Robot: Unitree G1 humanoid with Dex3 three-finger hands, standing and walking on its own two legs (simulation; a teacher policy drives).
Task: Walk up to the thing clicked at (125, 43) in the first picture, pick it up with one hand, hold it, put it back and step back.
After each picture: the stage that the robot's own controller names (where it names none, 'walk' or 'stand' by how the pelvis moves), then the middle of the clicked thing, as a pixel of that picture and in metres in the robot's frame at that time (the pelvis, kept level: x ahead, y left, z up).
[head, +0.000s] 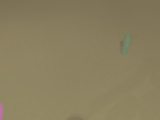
stand; (125, 45) +1.25 -0.43 -0.65
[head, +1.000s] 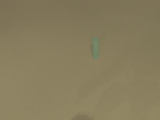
walk; (95, 48) +1.20 -0.03 -0.63
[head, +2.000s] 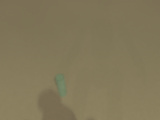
walk; (61, 85) +0.76 +0.23 -0.63
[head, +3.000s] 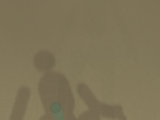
stand; (57, 113) +0.44 +0.19 -0.63
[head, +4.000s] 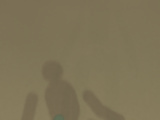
stand; out of the picture +0.42 +0.21 -0.66
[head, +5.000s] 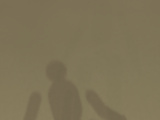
stand; out of the picture +0.40 +0.20 -0.66
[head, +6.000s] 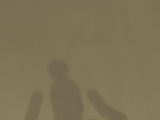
stand; out of the picture +0.39 +0.20 -0.66
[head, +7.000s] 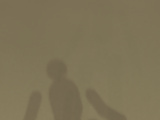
stand; out of the picture +0.38 +0.20 -0.66
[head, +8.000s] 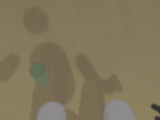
go down; (41, 76) +0.45 +0.21 -0.41
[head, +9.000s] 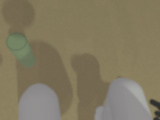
go down; (23, 53) +0.48 +0.25 -0.26
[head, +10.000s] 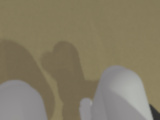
close in; out of the picture +0.46 +0.28 -0.18
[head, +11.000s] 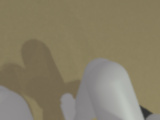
close; out of the picture +0.45 +0.30 -0.16
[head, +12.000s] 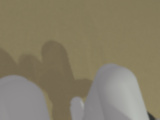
lift; out of the picture +0.39 +0.27 -0.13
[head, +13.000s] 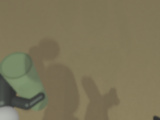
lift; (29, 87) +0.32 +0.18 +0.04
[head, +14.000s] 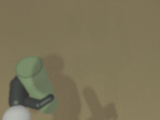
hold; (40, 89) +0.32 +0.16 +0.04
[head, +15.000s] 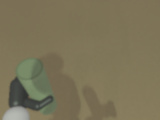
hold; (40, 90) +0.32 +0.17 +0.03
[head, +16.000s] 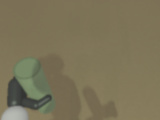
crouch; (38, 90) +0.32 +0.17 +0.03
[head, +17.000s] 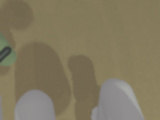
crouch; out of the picture +0.46 +0.24 -0.05
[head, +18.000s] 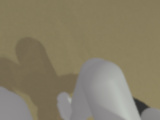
lower; out of the picture +0.43 +0.32 -0.17
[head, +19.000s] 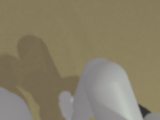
lower; out of the picture +0.44 +0.32 -0.16
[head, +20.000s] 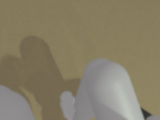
lower; out of the picture +0.43 +0.31 -0.16
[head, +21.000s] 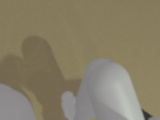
lower; out of the picture +0.43 +0.31 -0.16
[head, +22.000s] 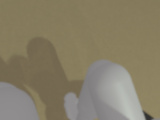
loosen; out of the picture +0.42 +0.30 -0.16
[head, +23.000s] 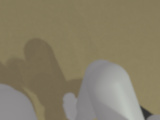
withdraw; out of the picture +0.42 +0.30 -0.16
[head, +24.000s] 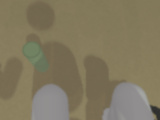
walk; (37, 59) +0.47 +0.24 -0.29
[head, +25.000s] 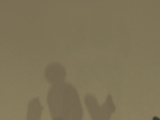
stand; out of the picture +0.39 +0.19 -0.59
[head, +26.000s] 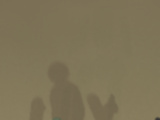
stand; out of the picture +0.39 +0.21 -0.60
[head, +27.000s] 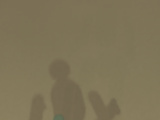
stand; out of the picture +0.40 +0.20 -0.61
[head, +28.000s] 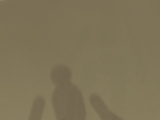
stand; out of the picture +0.41 +0.19 -0.66
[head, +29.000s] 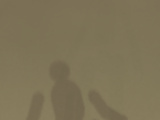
stand; out of the picture +0.38 +0.20 -0.66
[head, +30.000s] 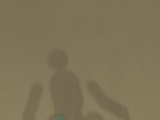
walk; out of the picture +0.39 +0.20 -0.65
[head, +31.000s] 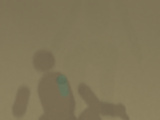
walk; (63, 86) +0.59 +0.17 -0.63
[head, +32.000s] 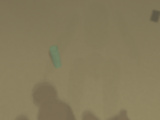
walk; (55, 57) +0.91 +0.28 -0.62
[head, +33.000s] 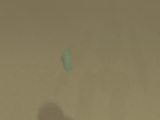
stand; (67, 61) +1.02 +0.18 -0.65
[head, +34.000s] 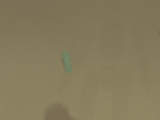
stand; (67, 62) +1.02 +0.20 -0.66
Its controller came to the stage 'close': yes
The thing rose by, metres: 0.68
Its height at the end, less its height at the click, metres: +0.00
